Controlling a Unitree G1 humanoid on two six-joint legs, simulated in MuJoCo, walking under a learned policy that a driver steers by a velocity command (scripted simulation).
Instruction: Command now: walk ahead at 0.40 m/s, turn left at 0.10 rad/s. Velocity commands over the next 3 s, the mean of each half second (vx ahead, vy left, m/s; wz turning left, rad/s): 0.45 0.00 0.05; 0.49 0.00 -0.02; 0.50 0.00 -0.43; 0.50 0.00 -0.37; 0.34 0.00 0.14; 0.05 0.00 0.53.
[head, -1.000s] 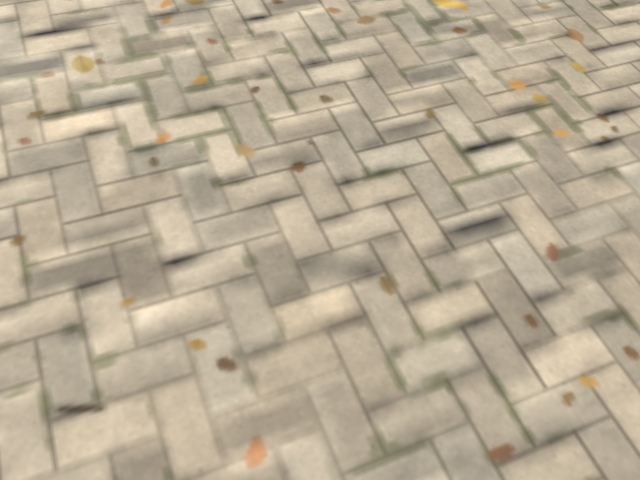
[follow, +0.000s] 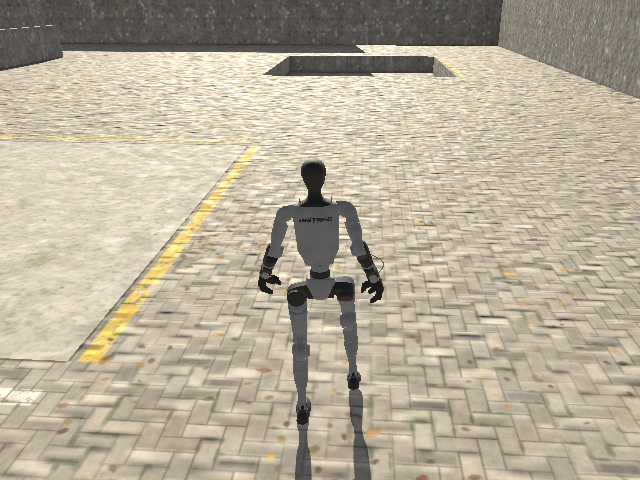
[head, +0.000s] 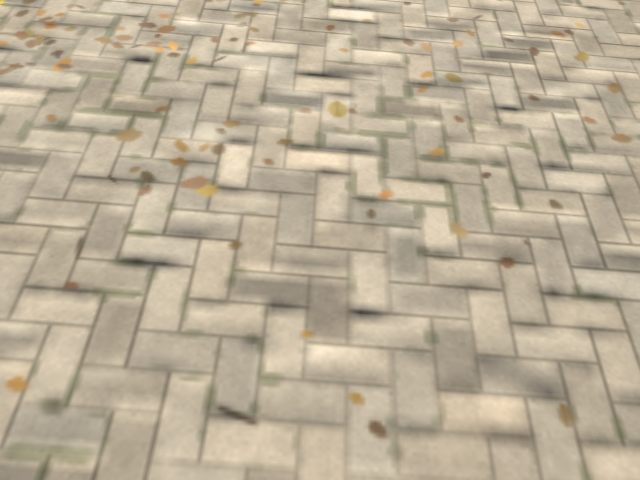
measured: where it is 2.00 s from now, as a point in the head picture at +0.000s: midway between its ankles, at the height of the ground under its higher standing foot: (346, 249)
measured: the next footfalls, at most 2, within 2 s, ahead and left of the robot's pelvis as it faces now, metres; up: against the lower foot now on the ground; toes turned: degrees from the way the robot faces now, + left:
right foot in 0.26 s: +0.32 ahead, -0.15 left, +0.00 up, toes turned -2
left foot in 0.78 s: +0.62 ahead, +0.10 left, +0.00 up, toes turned +1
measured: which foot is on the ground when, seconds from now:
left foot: down 0.00-0.28, up 0.30-0.76, down 0.78-1.00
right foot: up 0.00-0.24, down 0.26-0.80, up 0.82-1.00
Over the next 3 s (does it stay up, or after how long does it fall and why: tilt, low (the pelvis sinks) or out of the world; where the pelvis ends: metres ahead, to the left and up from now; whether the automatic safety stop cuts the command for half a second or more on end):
stays up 1.36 -0.23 -0.01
